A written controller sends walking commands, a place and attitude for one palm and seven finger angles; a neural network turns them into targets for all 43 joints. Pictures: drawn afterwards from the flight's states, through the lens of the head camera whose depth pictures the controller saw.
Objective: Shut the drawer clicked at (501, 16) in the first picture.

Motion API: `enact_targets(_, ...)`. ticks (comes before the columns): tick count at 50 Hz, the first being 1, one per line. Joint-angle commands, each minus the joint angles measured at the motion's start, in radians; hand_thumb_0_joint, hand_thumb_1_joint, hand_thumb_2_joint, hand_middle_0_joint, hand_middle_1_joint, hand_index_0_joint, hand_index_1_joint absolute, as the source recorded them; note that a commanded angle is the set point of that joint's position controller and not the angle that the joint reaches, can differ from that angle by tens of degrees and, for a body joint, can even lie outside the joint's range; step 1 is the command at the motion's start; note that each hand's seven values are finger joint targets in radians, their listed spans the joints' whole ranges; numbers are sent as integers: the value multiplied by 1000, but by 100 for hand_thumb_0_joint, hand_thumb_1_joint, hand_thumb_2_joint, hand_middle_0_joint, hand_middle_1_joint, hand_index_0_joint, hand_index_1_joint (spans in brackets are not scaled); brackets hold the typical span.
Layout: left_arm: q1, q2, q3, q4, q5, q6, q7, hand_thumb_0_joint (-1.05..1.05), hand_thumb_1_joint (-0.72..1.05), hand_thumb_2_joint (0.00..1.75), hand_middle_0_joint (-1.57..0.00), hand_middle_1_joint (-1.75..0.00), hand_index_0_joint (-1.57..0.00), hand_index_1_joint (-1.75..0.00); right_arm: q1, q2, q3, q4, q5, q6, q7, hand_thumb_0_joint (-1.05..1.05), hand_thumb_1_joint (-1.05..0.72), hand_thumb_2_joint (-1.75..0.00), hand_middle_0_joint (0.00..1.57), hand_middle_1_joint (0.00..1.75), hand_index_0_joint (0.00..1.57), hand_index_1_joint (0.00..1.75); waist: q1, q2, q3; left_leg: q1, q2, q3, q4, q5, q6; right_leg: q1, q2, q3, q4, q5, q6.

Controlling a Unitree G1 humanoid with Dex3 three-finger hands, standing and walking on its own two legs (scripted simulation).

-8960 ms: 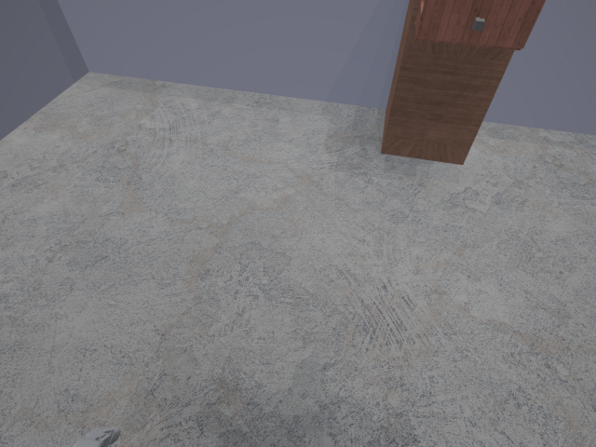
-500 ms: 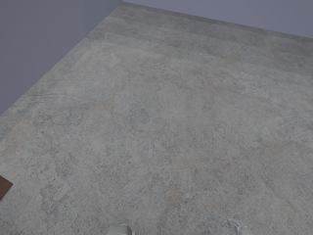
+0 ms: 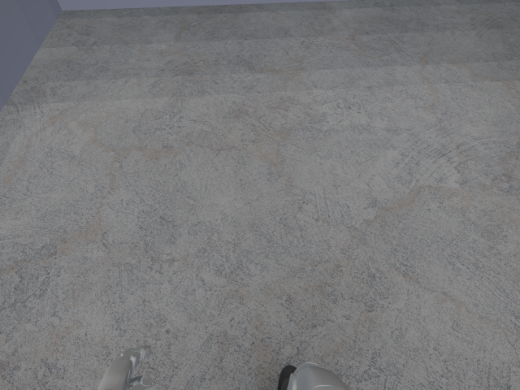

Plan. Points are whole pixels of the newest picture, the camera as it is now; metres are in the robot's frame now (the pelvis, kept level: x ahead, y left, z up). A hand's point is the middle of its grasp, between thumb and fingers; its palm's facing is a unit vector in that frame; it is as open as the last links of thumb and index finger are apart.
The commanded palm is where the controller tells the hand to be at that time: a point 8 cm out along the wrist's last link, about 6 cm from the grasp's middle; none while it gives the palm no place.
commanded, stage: turn to face it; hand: left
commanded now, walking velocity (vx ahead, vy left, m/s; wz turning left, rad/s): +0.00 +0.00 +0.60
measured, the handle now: out of the picture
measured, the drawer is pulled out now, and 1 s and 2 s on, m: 0.16 0.16 0.16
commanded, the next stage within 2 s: none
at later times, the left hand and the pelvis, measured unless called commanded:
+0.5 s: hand out of the picture +0.14 +0.21 -0.17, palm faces +0.25 -0.95 -0.18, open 7.3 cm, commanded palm none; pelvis +0.09 +0.01 +0.00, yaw +13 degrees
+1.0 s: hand out of the picture +0.10 +0.19 -0.12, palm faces +0.49 -0.82 -0.30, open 7.4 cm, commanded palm none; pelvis +0.11 -0.04 +0.02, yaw +31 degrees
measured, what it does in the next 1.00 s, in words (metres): walks ahead, turning left: left foot, then right foot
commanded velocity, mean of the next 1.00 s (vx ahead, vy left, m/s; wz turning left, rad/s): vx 0.00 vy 0.00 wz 0.60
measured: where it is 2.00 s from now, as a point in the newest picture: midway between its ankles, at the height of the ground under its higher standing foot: outside the picture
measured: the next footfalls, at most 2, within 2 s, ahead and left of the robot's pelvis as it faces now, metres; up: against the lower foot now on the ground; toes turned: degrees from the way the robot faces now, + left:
left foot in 0.48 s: +0.11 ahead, +0.13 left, +0.00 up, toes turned +21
right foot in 0.90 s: +0.20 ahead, -0.12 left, +0.00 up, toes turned +24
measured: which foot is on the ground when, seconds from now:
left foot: down 0.00-0.00, up 0.02-0.46, down 0.48-0.90, up 0.92-1.00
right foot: down 0.00-0.50, up 0.52-0.88, down 0.90-1.00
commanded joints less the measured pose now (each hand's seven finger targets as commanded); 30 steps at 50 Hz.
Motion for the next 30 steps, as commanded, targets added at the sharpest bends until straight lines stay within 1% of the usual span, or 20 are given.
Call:
enact_targets(1,397,258,51,56,-28,-38,50,0,90,90,-20,-30,-20,-30,-33,-101,-10,-115,29,-13,-20,0,-90,-90,20,30,20,30,182,-137,-454,-500,-67,-311,763,-133,17,694,-438,476,-127,825,-242)
enact_targets(2,293,215,39,32,-26,-31,58,0,90,90,-20,-30,-20,-30,-42,-84,-10,-107,23,-3,-21,0,-90,-90,20,30,20,30,137,-119,-381,-511,-55,-359,790,-74,23,591,-414,462,-167,624,-225)
enact_targets(3,203,161,17,15,-26,-32,64,0,90,90,-20,-30,-20,-30,-47,-83,-5,-80,10,8,-18,0,-90,-90,20,30,20,30,106,-91,-271,-502,-25,-367,757,-4,23,440,-368,386,-205,489,-188)
enact_targets(4,147,119,1,10,-24,-36,68,0,90,90,-20,-30,-20,-30,-42,-71,2,-61,2,21,-18,0,-90,-90,20,30,20,30,72,-46,-203,-461,-12,-372,697,49,24,305,-332,307,-238,446,-152)
enact_targets(5,98,100,-12,8,-21,-40,69,0,90,90,-20,-30,-20,-30,-7,-50,8,-39,-1,35,-18,0,-90,-90,20,30,20,30,34,-34,-174,-419,-12,-376,632,83,23,225,-299,225,-254,430,-122)
enact_targets(7,35,85,-20,5,-14,-42,71,0,90,90,-20,-30,-20,-30,55,-32,14,-16,3,53,-14,0,-90,-90,20,30,20,30,-12,-82,-171,-348,-18,-363,485,91,14,154,-272,115,-272,356,-98)
enact_targets(8,32,81,-22,-2,-17,-37,71,0,90,90,-20,-30,-20,-30,51,-28,17,-17,3,61,-11,0,-90,-90,20,30,20,30,-5,-96,-173,-347,-32,-337,460,105,10,150,-261,90,-282,320,-97)
enact_targets(9,44,79,-22,1,-20,-31,70,0,90,90,-20,-30,-20,-30,22,-30,15,-28,3,64,-8,0,-90,-90,20,30,20,30,10,-101,-161,-359,-41,-322,447,113,7,154,-263,92,-294,286,-98)
enact_targets(14,75,102,-2,6,-13,-13,75,0,90,90,-20,-30,-20,-30,-111,-48,0,-90,2,69,9,0,-90,-90,20,30,20,30,43,-126,-113,-428,-43,-294,345,87,1,220,-310,73,-297,165,-109)
enact_targets(15,89,99,5,5,-11,-10,75,0,90,90,-20,-30,-20,-30,-147,-50,-5,-100,1,69,11,0,-90,-90,20,30,20,30,57,-125,-100,-427,-47,-285,325,77,3,218,-318,74,-296,143,-108)
enact_targets(18,112,120,18,-1,-5,-4,78,0,90,90,-20,-30,-20,-30,-200,-51,-10,-138,1,64,19,0,-90,-90,20,30,20,30,74,-116,-104,-420,-54,-270,216,57,13,267,-345,67,-248,161,-106)
enact_targets(21,130,141,26,-5,-10,1,75,0,90,90,-20,-30,-20,-30,-200,-70,-14,-158,-1,60,21,0,-90,-90,20,30,20,30,69,-116,-143,-362,-71,-239,64,131,22,321,-339,25,-157,214,-74)
enact_targets(22,132,133,29,-4,-14,4,74,0,90,90,-20,-30,-20,-30,-185,-86,-17,-163,-2,57,22,0,-90,-90,20,30,20,30,58,-80,-164,-299,-67,-252,-42,195,30,311,-326,2,-83,199,-46)
enact_targets(23,137,126,30,-16,-21,9,70,0,90,90,-20,-30,-20,-30,-131,-130,-30,-157,-4,50,22,0,-90,-90,20,30,20,30,26,41,-205,-171,-34,-318,-155,390,59,238,-282,-38,46,127,6)
enact_targets(24,141,76,25,-51,-29,14,65,0,90,90,-20,-30,-20,-30,-87,-233,-52,-166,-13,42,16,0,-90,-90,20,30,20,30,5,306,-221,-38,190,-638,-223,773,183,10,-145,-84,249,-230,96)
enact_targets(25,60,64,7,-102,-20,19,66,0,90,90,-20,-30,-20,-30,-43,-273,-58,-154,-10,47,6,0,-90,-90,20,30,20,30,-29,314,-194,-23,313,-764,-268,992,303,-121,-68,0,444,-584,123)
enact_targets(26,18,73,12,-101,-13,30,71,0,90,90,-20,-30,-20,-30,-36,-276,-59,-137,-11,43,-7,0,-90,-90,20,30,20,30,-34,263,-212,-32,279,-748,-252,936,306,-152,-67,100,549,-536,117)
enact_targets(27,6,72,15,-99,-16,26,66,0,90,90,-20,-30,-20,-30,-84,-256,-55,-150,-7,40,-11,0,-90,-90,20,30,20,30,-10,226,-189,-39,235,-706,-230,904,287,-195,-73,128,587,-464,120)
enact_targets(29,58,84,19,-71,-19,25,56,0,90,90,-20,-30,-20,-30,-185,-234,-43,-186,-7,33,-12,0,-90,-90,20,30,20,30,32,137,-198,-55,142,-581,-217,868,238,-153,-67,141,573,-349,129)
enact_targets(30,81,86,19,-63,-21,28,55,0,90,90,-20,-30,-20,-30,-208,-240,-44,-194,-5,31,-11,0,-90,-90,20,30,20,30,40,129,-209,-50,117,-549,-219,853,229,-134,-63,137,544,-327,135)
